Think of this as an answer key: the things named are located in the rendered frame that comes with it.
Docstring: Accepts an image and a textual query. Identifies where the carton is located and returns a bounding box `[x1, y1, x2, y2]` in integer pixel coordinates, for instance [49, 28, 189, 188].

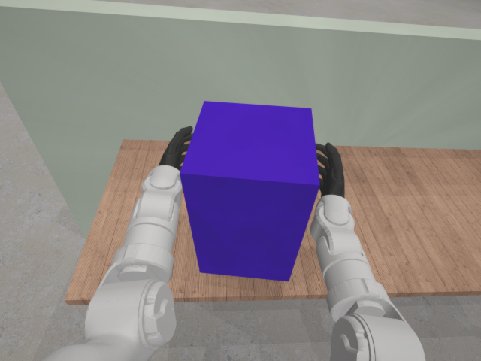
[180, 101, 320, 281]

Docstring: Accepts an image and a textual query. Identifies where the robot right forearm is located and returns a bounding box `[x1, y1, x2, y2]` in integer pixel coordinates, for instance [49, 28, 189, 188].
[310, 195, 425, 355]

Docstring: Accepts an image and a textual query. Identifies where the robot left forearm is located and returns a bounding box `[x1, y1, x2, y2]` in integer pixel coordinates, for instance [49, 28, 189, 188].
[85, 165, 182, 331]

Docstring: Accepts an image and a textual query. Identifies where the robot left hand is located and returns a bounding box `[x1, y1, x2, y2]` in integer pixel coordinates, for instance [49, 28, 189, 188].
[159, 126, 193, 171]

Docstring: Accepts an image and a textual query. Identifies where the table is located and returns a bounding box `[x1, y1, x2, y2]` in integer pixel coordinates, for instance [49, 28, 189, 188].
[64, 139, 481, 305]

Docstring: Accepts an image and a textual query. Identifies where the robot right hand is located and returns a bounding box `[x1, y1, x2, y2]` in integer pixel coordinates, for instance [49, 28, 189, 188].
[316, 143, 345, 198]

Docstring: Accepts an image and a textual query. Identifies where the robot right upper arm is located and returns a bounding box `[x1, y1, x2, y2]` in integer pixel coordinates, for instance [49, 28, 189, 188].
[330, 313, 425, 361]

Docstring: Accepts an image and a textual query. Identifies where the robot left upper arm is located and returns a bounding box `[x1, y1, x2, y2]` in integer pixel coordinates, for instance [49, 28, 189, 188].
[40, 278, 177, 361]

